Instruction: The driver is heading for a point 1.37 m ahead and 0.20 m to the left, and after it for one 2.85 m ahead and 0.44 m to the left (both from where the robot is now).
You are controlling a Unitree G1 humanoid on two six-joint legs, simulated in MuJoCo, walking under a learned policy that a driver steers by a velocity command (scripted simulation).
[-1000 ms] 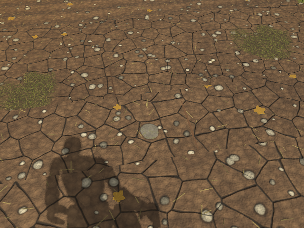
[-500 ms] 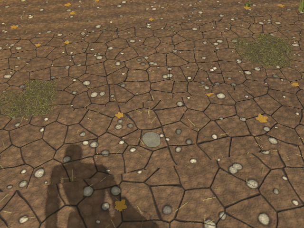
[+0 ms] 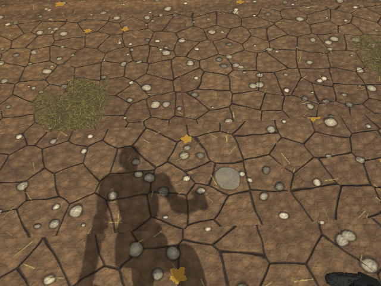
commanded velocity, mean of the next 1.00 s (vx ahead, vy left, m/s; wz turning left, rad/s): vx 0.49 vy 0.00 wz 0.09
